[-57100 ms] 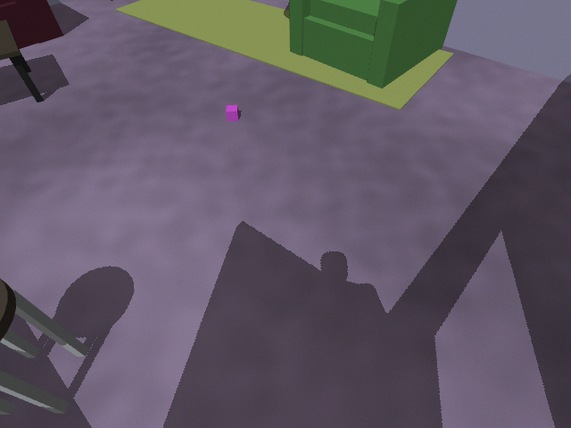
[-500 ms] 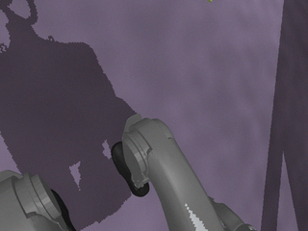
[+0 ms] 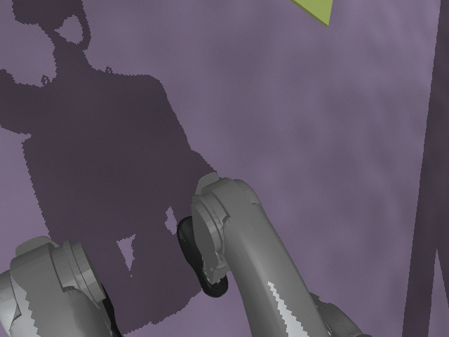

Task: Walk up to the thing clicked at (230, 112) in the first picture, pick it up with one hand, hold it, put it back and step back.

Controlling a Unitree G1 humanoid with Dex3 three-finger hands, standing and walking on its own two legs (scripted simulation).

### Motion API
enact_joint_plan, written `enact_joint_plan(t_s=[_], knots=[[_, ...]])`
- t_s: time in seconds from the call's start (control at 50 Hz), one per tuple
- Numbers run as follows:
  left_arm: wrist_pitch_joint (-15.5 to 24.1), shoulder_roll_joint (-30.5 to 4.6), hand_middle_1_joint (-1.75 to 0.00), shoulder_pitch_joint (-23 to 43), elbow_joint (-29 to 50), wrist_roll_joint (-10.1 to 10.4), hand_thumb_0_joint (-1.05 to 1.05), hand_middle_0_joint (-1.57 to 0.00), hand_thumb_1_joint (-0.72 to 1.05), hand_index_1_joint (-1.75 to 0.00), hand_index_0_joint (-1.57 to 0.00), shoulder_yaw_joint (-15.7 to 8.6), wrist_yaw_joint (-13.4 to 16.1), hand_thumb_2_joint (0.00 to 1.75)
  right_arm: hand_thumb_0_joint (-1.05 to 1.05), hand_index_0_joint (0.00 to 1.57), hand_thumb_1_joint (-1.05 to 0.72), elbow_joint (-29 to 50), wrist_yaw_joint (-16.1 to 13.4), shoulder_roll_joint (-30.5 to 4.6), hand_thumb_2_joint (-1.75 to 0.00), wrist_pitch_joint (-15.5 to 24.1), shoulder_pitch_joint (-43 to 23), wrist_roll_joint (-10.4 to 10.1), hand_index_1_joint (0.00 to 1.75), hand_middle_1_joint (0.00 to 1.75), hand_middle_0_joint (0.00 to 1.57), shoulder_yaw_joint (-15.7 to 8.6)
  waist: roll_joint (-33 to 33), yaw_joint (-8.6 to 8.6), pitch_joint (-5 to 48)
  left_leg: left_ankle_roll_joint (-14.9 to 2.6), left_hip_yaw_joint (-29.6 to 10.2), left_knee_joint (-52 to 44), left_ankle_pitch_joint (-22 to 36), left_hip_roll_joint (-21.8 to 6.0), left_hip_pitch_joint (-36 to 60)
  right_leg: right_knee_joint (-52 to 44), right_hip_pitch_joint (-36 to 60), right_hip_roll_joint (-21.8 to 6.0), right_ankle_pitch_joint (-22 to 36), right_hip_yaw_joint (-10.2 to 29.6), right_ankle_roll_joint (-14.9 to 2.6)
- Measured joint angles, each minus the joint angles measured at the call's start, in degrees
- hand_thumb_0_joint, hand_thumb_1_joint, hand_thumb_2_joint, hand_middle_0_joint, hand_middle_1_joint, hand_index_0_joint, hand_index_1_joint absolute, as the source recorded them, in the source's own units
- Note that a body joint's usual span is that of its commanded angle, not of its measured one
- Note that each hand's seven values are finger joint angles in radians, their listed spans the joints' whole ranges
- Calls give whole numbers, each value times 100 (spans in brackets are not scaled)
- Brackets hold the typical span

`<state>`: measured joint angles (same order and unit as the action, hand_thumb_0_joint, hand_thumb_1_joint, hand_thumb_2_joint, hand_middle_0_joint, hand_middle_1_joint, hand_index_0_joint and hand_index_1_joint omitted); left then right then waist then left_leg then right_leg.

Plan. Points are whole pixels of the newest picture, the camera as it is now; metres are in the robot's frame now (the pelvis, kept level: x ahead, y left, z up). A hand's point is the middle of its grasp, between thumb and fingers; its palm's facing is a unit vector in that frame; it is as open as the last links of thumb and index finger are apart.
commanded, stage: withdraw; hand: left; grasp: from above
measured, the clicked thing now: out of the picture +0.52 +0.31 -0.29
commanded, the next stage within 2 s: home in 0.60 s
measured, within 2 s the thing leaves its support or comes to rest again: neither
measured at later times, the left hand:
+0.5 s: hand out of the picture +0.50 +0.30 -0.13, palm faces -0.44 -0.10 -0.89, open 12.7 cm
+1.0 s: hand out of the picture +0.48 +0.33 -0.09, palm faces -0.37 -0.28 -0.89, open 10.5 cm
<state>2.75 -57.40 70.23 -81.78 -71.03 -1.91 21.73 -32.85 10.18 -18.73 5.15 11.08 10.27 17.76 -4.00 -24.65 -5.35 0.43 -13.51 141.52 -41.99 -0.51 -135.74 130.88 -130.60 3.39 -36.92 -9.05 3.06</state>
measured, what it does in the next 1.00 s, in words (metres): stands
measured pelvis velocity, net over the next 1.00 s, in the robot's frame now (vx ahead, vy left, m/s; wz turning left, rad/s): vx -0.01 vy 0.00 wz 0.10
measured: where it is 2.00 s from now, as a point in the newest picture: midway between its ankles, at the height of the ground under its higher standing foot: (161, 302)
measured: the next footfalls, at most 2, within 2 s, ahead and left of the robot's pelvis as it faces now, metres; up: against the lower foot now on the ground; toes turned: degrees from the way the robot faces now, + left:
none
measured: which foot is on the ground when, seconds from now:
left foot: down 0.00-1.00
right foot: down 0.00-1.00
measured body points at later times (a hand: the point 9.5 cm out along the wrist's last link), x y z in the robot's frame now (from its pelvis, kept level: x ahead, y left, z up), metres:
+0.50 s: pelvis -0.02 +0.00 +0.02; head +0.23 +0.11 +0.37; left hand +0.52 +0.30 -0.08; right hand +0.03 -0.28 -0.04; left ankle +0.05 +0.12 -0.29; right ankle +0.11 -0.12 -0.29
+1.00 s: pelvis -0.01 +0.00 +0.03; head +0.24 +0.10 +0.39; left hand +0.49 +0.34 -0.04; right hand +0.05 -0.26 -0.06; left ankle +0.05 +0.12 -0.29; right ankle +0.11 -0.12 -0.29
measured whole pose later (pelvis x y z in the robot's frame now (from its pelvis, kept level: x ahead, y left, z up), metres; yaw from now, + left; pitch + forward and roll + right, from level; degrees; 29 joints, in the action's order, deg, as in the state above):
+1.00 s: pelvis -0.01 +0.00 +0.03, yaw +6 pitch +37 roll -11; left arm 3.9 -44.9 54.8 -54.7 -55.9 -4.2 -1.0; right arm -30.1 4.2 -17.5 -6.9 15.4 4.8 8.0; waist 2.4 -14.2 0.8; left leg -0.3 -8.8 133.0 -38.0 1.3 -132.2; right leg 125.9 -126.9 0.7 -36.4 -5.5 2.6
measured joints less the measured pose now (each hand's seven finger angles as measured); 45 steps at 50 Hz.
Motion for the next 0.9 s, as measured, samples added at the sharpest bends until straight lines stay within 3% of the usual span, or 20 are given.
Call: enact_joint_plan(t_s=[0.08,0.18,0.26,0.32,0.4,0.48,0.56,0.64,0.74,0.82,0.9], knots=[[-296,246,-95,-40,359,186,0,-15,-46,-95,-14,143,-490,94,0,20,-91,30,42,13,-90,-273,15,-126,30,30,21,-233,277,159,341,-3,101,-138,16,29,47,-51,35,-56,-53,76,-15],[-503,425,-93,78,490,480,0,-16,-44,-93,-16,434,-1382,93,0,20,-91,187,-98,11,-90,-651,-88,-257,30,30,21,-476,503,357,372,-49,240,-402,137,55,285,-234,281,-112,-18,177,-21],[-370,611,-91,87,648,647,0,-18,-40,-91,-18,668,-2033,92,0,20,-91,267,-302,-51,-90,-823,-115,-341,30,30,21,-555,530,500,275,-79,335,-651,303,75,457,-429,460,-149,90,246,-38],[-108,736,-89,51,749,676,0,-20,-37,-89,-20,760,-2317,90,0,20,-90,278,-447,-110,-90,-904,-74,-373,30,30,21,-553,468,546,244,-77,358,-773,424,90,496,-530,504,-167,184,260,-61],[285,804,-85,18,741,510,0,-24,-32,-85,-24,762,-2212,86,0,20,-90,257,-608,-163,-90,-989,3,-345,30,30,21,-503,312,491,240,-53,327,-777,541,114,434,-535,453,-177,288,232,-84],[500,787,-81,51,472,194,0,-28,-29,-81,-27,670,-1638,83,0,20,-90,171,-692,-180,-90,-1044,52,-289,30,30,21,-470,209,368,250,-45,311,-645,614,140,264,-406,299,-184,344,220,-105],[431,703,-78,111,134,-59,0,-30,-26,-78,-30,497,-1074,81,0,20,-90,62,-692,-119,-89,-1024,82,-272,30,30,21,-472,203,258,265,-76,364,-486,635,130,77,-231,99,-166,365,276,-73],[197,591,-75,162,16,-104,0,-33,-23,-75,-33,293,-866,78,0,20,-90,13,-663,20,-90,-990,129,-321,30,30,21,-449,268,209,331,-103,449,-402,618,105,-56,-106,-76,-149,353,359,-34],[-81,425,-70,284,-27,111,0,-36,-19,-71,-36,268,-1078,75,0,20,-90,-30,-649,205,-90,-985,104,-351,30,30,21,-389,399,278,361,-118,502,-405,544,81,-48,-79,-104,-139,287,409,-10],[-96,358,-68,261,140,338,0,-35,-16,-69,-34,317,-1524,77,0,20,-90,8,-645,254,-89,-975,75,-335,30,30,21,-398,495,420,287,-122,478,-446,482,80,28,-142,-13,-142,231,385,-2],[31,525,-66,-208,885,697,0,-31,-8,-67,-30,177,-1984,85,0,20,-90,144,-626,207,-89,-1001,177,-349,30,30,21,-548,551,631,248,-103,444,-538,437,110,140,-248,134,-175,168,349,-6]])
